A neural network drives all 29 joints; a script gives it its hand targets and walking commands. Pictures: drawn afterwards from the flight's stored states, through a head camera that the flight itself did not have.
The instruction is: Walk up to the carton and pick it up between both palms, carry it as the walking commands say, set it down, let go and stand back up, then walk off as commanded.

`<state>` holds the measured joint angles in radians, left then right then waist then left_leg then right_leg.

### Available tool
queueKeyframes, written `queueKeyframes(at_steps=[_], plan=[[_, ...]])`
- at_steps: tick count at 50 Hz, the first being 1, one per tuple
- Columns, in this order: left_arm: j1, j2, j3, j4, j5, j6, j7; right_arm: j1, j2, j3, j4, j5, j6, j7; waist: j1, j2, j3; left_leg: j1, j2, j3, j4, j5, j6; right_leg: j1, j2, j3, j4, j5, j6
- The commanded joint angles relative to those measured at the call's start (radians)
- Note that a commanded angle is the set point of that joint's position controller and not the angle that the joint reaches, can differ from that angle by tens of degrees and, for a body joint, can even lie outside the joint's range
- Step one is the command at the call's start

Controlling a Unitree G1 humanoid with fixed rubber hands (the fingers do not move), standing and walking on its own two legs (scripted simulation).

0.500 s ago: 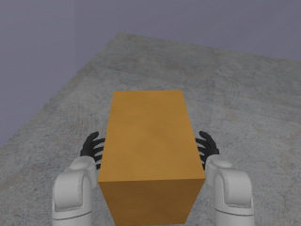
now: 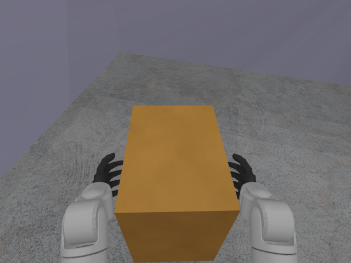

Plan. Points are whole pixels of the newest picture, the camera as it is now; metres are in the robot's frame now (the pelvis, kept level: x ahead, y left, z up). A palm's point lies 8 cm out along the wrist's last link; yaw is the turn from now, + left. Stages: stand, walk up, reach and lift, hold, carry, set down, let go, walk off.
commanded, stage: carry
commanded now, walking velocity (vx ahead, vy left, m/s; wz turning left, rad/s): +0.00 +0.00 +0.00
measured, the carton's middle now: (173, 183) +0.33 +0.00 +0.00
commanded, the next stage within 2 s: hold in 1.88 s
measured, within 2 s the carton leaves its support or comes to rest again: neither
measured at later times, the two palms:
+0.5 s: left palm (109, 181) +0.31 +0.15 +0.06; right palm (238, 182) +0.30 -0.15 +0.06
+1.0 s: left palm (118, 200) +0.27 +0.12 +0.05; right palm (252, 196) +0.27 -0.17 +0.05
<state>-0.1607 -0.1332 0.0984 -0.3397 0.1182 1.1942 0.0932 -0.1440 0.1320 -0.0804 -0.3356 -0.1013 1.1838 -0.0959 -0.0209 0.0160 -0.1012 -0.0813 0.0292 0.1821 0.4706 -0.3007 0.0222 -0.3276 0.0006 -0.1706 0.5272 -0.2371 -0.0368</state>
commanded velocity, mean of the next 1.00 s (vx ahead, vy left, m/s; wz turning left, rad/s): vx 0.00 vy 0.00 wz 0.00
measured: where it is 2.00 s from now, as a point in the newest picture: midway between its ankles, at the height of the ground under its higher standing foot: outside the picture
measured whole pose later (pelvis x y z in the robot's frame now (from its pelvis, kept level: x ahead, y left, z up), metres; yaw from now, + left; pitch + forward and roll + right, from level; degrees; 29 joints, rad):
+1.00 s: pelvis +0.00 -0.03 -0.01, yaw +1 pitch +1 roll +0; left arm -0.13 -0.13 0.10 -0.10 0.16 0.97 0.07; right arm -0.12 0.13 -0.10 -0.10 -0.15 0.97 -0.06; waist -0.01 0.00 -0.10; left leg -0.19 0.05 0.11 0.51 -0.34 0.00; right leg -0.26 0.01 -0.19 0.49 -0.26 -0.07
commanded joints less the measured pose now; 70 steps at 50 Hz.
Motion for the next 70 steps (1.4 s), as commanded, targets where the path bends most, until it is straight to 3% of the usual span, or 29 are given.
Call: queueKeyframes(at_steps=[1, 2, 3, 4, 5, 6, 7, 9, 10, 11, 12, 13, 15, 17, 18, 20, 26, 27, 30, 36, 37, 43, 46, 51, 56, 59, 62, 69, 70], plan=[[-0.402, -0.912, -0.707, -0.016, -0.349, -0.008, -0.221, -0.44, 0.866, 0.698, -0.085, 0.405, -0.005, 0.257, 0.021, 0.125, -0.259, 0.119, 0.181, -0.077, 0.139, 1.214, -0.016, 0.124, -0.027, 0.006, -0.119, 0.323, -0.019], [-0.438, -0.911, -0.724, -0.044, -0.361, -0.01, -0.221, -0.453, 0.865, 0.691, -0.08, 0.409, -0.006, 0.256, 0.019, 0.082, -0.284, -0.031, 0.137, -0.059, 0.206, 0.928, -0.043, 0.273, -0.078, 0.062, -0.102, 0.631, -0.042], [-0.441, -0.918, -0.723, -0.009, -0.357, -0.016, -0.225, -0.509, 0.844, 0.69, -0.082, 0.408, -0.01, 0.253, 0.031, -0.087, -0.29, -0.215, 0.053, -0.028, 0.31, 0.482, -0.076, 0.438, -0.164, 0.156, -0.05, 1.127, -0.109], [-0.466, -0.906, -0.707, 0.003, -0.344, -0.032, -0.222, -0.498, 0.856, 0.684, -0.036, 0.401, -0.017, 0.252, 0.027, -0.229, -0.254, -0.496, -0.006, -0.068, 0.295, -0.171, -0.09, 0.628, -0.267, 0.288, 0.002, 1.381, -0.202], [-0.458, -0.931, -0.727, -0.036, -0.369, -0.03, -0.225, -0.521, 0.875, 0.708, -0.106, 0.428, -0.016, 0.251, 0.022, -0.172, -0.276, -0.471, 0.032, -0.128, 0.205, -0.286, -0.055, 0.596, -0.31, 0.286, -0.011, 1.315, -0.21], [-0.459, -0.934, -0.707, -0.009, -0.358, -0.033, -0.226, -0.509, 0.879, 0.704, -0.08, 0.42, -0.018, 0.253, 0.017, -0.12, -0.275, -0.385, 0.056, -0.134, 0.07, -0.234, -0.039, 0.524, -0.301, 0.249, -0.003, 1.116, -0.191], [-0.434, -0.925, -0.672, 0.039, -0.333, -0.04, -0.224, -0.494, 0.876, 0.685, -0.042, 0.401, -0.021, 0.253, 0.003, -0.114, -0.286, -0.205, 0.075, -0.118, -0.144, -0.075, -0.03, 0.388, -0.247, 0.158, 0.031, 0.826, -0.119], [-0.409, -0.896, -0.59, 0.183, -0.249, -0.084, -0.225, -0.432, 0.842, 0.558, 0.161, 0.282, -0.074, 0.259, 0.02, 0.038, -0.226, -0.038, 0.182, -0.194, -0.049, 0.572, 0.001, 0.115, -0.136, 0.091, 0.035, 0.297, 0.007], [-0.535, -0.927, -0.706, -0.027, -0.347, -0.089, -0.225, -0.483, 0.893, 0.626, 0.014, 0.358, -0.081, 0.262, 0.022, 0.105, -0.211, 0.001, 0.223, -0.203, -0.004, 0.774, 0.024, 0.08, -0.118, 0.094, 0.0, 0.11, 0.017], [-0.54, -0.947, -0.726, -0.033, -0.367, -0.087, -0.229, -0.526, 0.897, 0.637, -0.048, 0.374, -0.087, 0.258, 0.021, 0.1, -0.23, 0.025, 0.22, -0.193, 0.014, 0.842, 0.028, 0.079, -0.111, 0.086, -0.018, 0.084, 0.019], [-0.521, -0.924, -0.683, 0.038, -0.334, -0.095, -0.225, -0.518, 0.88, 0.607, 0.023, 0.35, -0.091, 0.256, 0.02, 0.09, -0.244, 0.047, 0.211, -0.177, 0.026, 0.848, 0.021, 0.083, -0.119, 0.095, 0.008, 0.163, 0.014], [-0.558, -0.942, -0.746, -0.064, -0.388, -0.086, -0.223, -0.558, 0.89, 0.655, -0.095, 0.392, -0.085, 0.25, 0.014, 0.089, -0.278, 0.06, 0.192, -0.161, 0.044, 0.85, 0.006, 0.102, -0.12, 0.096, 0.025, 0.244, 0.01], [-0.496, -0.928, -0.709, 0.011, -0.357, -0.088, -0.224, -0.507, 0.863, 0.629, -0.038, 0.357, -0.087, 0.243, 0.014, 0.055, -0.301, 0.03, 0.174, -0.158, 0.061, 0.793, 0.001, 0.153, -0.131, 0.112, 0.04, 0.384, -0.004], [-0.461, -0.912, -0.715, -0.025, -0.356, -0.079, -0.221, -0.466, 0.859, 0.651, -0.049, 0.374, -0.071, 0.245, 0.012, 0.067, -0.3, 0.054, 0.172, -0.156, 0.066, 0.838, -0.001, 0.127, -0.123, 0.099, 0.052, 0.373, -0.006], [-0.408, -0.896, -0.659, 0.088, -0.301, -0.083, -0.217, -0.415, 0.827, 0.598, 0.053, 0.32, -0.075, 0.243, 0.012, 0.063, -0.287, 0.036, 0.175, -0.161, 0.059, 0.853, -0.004, 0.137, -0.121, 0.097, 0.06, 0.361, -0.001], [-0.441, -0.901, -0.675, 0.045, -0.316, -0.104, -0.219, -0.482, 0.849, 0.627, -0.004, 0.348, -0.096, 0.251, 0.012, 0.036, -0.287, 0.042, 0.177, -0.165, 0.063, 0.882, -0.001, 0.143, -0.116, 0.085, 0.039, 0.35, 0.005], [-0.391, -0.901, -0.621, 0.133, -0.267, -0.143, -0.217, -0.498, 0.83, 0.614, 0.036, 0.326, -0.131, 0.25, 0.015, -0.038, -0.29, -0.037, 0.148, -0.136, 0.063, 0.597, -0.016, 0.207, -0.156, 0.125, 0.034, 0.53, -0.011], [-0.442, -0.903, -0.655, 0.065, -0.295, -0.143, -0.213, -0.494, 0.837, 0.621, 0.012, 0.338, -0.128, 0.251, 0.01, 0.01, -0.293, -0.039, 0.151, -0.147, 0.051, 0.591, -0.019, 0.197, -0.155, 0.119, 0.044, 0.504, -0.012], [-0.39, -0.882, -0.601, 0.169, -0.243, -0.161, -0.215, -0.481, 0.813, 0.579, 0.085, 0.297, -0.148, 0.251, 0.013, 0.006, -0.293, -0.044, 0.152, -0.148, 0.055, 0.546, -0.016, 0.197, -0.159, 0.124, 0.025, 0.468, -0.009], [-0.441, -0.865, -0.576, 0.177, -0.22, -0.234, -0.215, -0.489, 0.814, 0.547, 0.14, 0.253, -0.221, 0.25, 0.013, -0.018, -0.221, -0.102, 0.148, -0.155, -0.007, 0.296, -0.016, 0.183, -0.17, 0.15, -0.047, 0.336, -0.016], [-0.432, -0.875, -0.616, 0.103, -0.256, -0.229, -0.215, -0.503, 0.826, 0.599, 0.051, 0.292, -0.216, 0.246, 0.012, -0.033, -0.231, -0.085, 0.143, -0.152, 0.001, 0.273, -0.016, 0.186, -0.173, 0.153, -0.056, 0.358, -0.015], [-0.4, -0.837, -0.574, 0.166, -0.216, -0.249, -0.214, -0.481, 0.793, 0.574, 0.108, 0.254, -0.235, 0.241, 0.015, -0.044, -0.232, -0.112, 0.132, -0.153, -0.003, 0.158, -0.021, 0.215, -0.19, 0.181, -0.097, 0.352, -0.015], [-0.417, -0.837, -0.58, 0.189, -0.21, -0.263, -0.216, -0.457, 0.786, 0.545, 0.148, 0.23, -0.254, 0.24, 0.015, 0.022, -0.203, -0.115, 0.144, -0.162, -0.023, 0.216, -0.022, 0.2, -0.176, 0.159, -0.089, 0.33, -0.016], [-0.418, -0.832, -0.599, 0.123, -0.247, -0.255, -0.217, -0.502, 0.794, 0.602, 0.05, 0.273, -0.247, 0.231, 0.014, -0.059, -0.228, -0.118, 0.136, -0.155, -0.01, 0.131, -0.02, 0.21, -0.183, 0.169, -0.116, 0.311, -0.015], [-0.424, -0.797, -0.535, 0.23, -0.187, -0.27, -0.215, -0.445, 0.766, 0.516, 0.217, 0.206, -0.259, 0.237, 0.017, -0.006, -0.175, -0.151, 0.127, -0.155, -0.032, 0.088, -0.028, 0.191, -0.181, 0.178, -0.134, 0.268, -0.012], [-0.435, -0.805, -0.53, 0.23, -0.195, -0.288, -0.221, -0.479, 0.782, 0.52, 0.194, 0.208, -0.28, 0.234, 0.017, -0.045, -0.161, -0.158, 0.116, -0.155, -0.03, 0.04, -0.028, 0.175, -0.184, 0.193, -0.172, 0.181, 0.002], [-0.45, -0.812, -0.577, 0.158, -0.224, -0.281, -0.217, -0.488, 0.795, 0.554, 0.132, 0.239, -0.276, 0.23, 0.018, 0.0, -0.177, -0.136, 0.126, -0.166, -0.05, 0.067, -0.017, 0.163, -0.172, 0.176, -0.154, 0.172, -0.009], [-0.443, -0.805, -0.562, 0.17, -0.219, -0.293, -0.219, -0.495, 0.788, 0.553, 0.13, 0.233, -0.289, 0.226, 0.019, -0.045, -0.214, -0.134, 0.121, -0.159, -0.03, 0.096, -0.018, 0.183, -0.171, 0.17, -0.142, 0.225, -0.012], [-0.418, -0.802, -0.557, 0.185, -0.211, -0.29, -0.217, -0.474, 0.777, 0.544, 0.14, 0.224, -0.287, 0.224, 0.02, -0.006, -0.221, -0.135, 0.123, -0.158, -0.03, 0.114, -0.017, 0.197, -0.17, 0.167, -0.136, 0.256, -0.012]])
